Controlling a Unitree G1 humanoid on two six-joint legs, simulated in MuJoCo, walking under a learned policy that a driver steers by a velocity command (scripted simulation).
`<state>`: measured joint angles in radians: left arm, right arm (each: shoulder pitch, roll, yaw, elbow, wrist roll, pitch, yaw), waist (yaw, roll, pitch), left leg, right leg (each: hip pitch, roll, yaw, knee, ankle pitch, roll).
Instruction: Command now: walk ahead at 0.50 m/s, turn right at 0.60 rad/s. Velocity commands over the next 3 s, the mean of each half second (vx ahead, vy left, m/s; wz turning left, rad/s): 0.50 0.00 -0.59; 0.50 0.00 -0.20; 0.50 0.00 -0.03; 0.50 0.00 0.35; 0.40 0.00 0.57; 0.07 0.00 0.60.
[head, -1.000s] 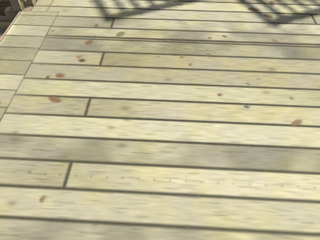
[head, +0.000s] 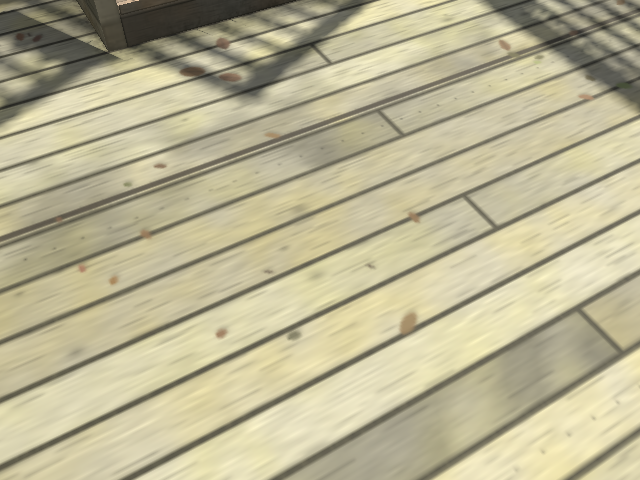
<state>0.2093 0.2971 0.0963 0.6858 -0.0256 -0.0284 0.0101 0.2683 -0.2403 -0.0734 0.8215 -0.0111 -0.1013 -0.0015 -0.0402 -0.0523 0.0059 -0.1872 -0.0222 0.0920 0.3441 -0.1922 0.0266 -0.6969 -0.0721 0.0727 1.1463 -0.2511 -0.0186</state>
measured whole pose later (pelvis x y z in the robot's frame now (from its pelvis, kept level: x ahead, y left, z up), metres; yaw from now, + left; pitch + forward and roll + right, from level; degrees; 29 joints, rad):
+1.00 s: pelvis +0.54 -0.13 +0.00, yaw -22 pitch +2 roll +1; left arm 0.23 0.29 0.06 0.70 -0.01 -0.06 0.00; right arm 0.30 -0.26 -0.04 0.78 -0.01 -0.09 0.03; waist -0.03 -0.04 0.01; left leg -0.23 -0.06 0.04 0.37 -0.17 0.06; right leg -0.60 -0.07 0.05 1.09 -0.28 -0.01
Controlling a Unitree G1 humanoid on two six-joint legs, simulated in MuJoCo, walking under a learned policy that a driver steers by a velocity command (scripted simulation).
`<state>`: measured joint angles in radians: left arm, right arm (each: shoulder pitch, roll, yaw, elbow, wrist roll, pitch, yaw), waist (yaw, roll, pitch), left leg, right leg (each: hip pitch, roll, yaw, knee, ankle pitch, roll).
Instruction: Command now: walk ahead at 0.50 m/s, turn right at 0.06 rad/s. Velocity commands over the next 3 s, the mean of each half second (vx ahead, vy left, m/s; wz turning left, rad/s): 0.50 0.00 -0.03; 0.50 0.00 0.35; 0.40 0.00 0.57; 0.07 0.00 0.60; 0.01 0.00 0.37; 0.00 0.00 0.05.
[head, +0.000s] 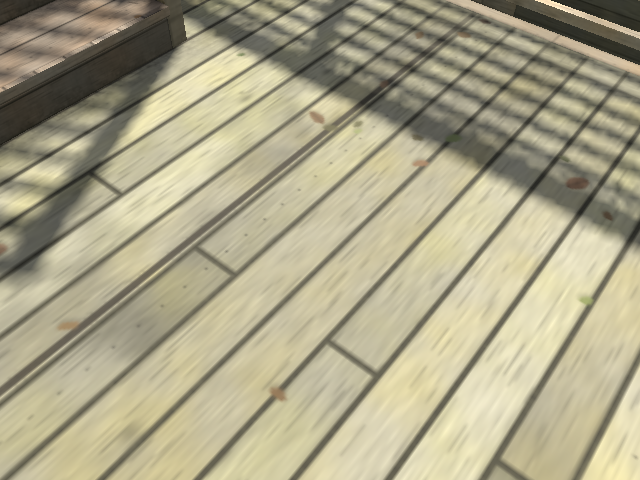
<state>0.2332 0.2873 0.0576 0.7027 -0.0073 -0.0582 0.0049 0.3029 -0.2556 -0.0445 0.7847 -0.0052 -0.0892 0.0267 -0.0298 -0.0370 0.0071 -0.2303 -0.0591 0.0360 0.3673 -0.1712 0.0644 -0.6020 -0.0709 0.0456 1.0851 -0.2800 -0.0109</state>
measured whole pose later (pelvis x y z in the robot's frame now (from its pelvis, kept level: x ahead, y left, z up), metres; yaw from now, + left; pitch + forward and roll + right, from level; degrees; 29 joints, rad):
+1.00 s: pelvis +0.54 +0.02 -0.01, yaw +14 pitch +2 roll +0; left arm 0.22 0.29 0.04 0.77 0.00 -0.11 0.00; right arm 0.25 -0.29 -0.06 0.69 0.01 -0.05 0.03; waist -0.01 -0.01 0.04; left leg -0.35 -0.10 -0.01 0.47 -0.16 0.10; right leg -0.47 -0.06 0.04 1.17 -0.36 0.00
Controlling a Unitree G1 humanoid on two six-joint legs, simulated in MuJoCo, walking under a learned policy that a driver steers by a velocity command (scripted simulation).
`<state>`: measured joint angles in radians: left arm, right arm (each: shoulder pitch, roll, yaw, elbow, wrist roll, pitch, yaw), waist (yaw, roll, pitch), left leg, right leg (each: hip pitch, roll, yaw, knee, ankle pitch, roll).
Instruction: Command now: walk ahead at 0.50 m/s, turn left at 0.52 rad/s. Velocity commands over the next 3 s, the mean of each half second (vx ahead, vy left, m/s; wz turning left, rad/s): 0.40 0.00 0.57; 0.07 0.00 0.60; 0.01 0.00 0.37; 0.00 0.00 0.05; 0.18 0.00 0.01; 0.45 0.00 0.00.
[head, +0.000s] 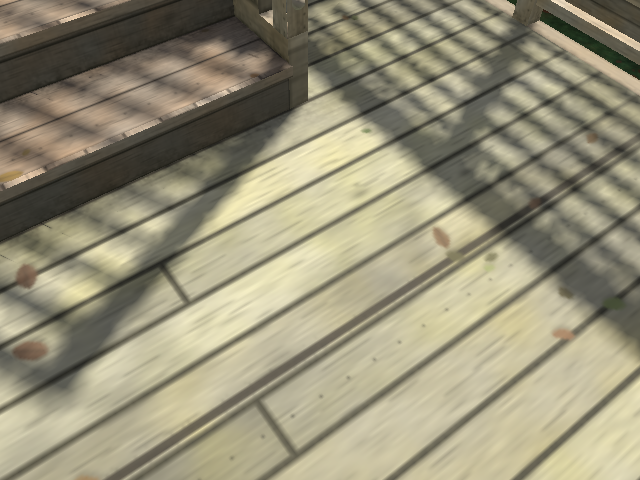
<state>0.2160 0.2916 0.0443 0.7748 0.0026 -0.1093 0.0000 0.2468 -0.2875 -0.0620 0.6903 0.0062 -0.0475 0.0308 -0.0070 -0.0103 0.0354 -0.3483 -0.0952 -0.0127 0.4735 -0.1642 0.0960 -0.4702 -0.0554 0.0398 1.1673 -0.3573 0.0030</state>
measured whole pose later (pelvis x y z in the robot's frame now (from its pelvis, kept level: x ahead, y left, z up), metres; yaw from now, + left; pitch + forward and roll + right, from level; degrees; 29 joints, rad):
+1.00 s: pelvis +0.29 +0.02 +0.01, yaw +35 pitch +3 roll -2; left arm 0.07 0.33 0.08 0.77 0.00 0.01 0.02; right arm 0.19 -0.31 -0.07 0.57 0.00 0.03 -0.02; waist 0.00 -0.03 0.06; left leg -0.34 -0.03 -0.07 0.47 -0.18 0.05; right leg -0.54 -0.01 0.02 1.05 -0.41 0.07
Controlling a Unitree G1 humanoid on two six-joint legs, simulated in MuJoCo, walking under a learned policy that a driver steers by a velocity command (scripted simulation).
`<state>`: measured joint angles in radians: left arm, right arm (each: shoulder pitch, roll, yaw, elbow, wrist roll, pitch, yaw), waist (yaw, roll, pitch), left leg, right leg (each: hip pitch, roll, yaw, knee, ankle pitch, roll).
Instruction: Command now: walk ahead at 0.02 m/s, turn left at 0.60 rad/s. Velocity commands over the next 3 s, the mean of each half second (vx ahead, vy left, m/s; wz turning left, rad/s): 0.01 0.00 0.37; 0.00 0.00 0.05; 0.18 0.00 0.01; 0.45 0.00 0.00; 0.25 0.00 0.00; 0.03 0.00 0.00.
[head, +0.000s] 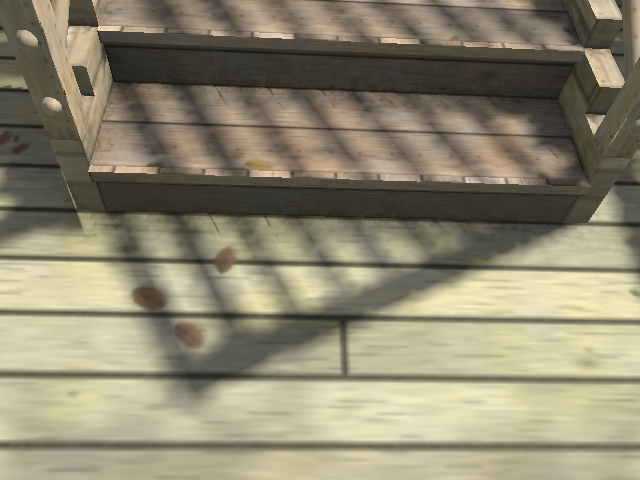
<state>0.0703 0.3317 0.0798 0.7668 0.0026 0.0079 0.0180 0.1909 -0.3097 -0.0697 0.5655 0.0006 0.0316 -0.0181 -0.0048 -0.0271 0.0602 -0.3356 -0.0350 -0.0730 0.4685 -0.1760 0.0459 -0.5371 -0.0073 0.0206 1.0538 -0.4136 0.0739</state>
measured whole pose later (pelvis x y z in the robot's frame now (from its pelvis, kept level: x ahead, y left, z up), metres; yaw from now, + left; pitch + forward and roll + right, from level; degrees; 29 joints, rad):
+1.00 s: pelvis +0.00 +0.00 -0.01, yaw +10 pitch -2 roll +0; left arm 0.19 0.26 0.04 0.94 0.01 0.00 0.03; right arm 0.23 -0.22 -0.03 0.78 -0.01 0.00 -0.02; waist 0.02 0.00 0.04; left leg -0.18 -0.02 -0.06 0.52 -0.31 0.00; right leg -0.22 -0.04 0.03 0.50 -0.25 0.05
